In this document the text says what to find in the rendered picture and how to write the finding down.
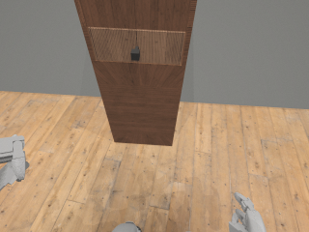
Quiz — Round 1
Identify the drawer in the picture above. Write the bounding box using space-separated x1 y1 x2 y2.
88 26 185 65

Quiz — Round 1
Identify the right robot hand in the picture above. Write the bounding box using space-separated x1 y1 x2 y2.
229 192 267 232

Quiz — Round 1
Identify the cabinet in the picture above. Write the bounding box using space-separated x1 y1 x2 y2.
74 0 197 146

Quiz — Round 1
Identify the left robot hand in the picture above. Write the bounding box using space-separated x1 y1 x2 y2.
0 134 30 191

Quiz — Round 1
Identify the handle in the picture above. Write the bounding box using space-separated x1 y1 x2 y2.
130 46 140 61

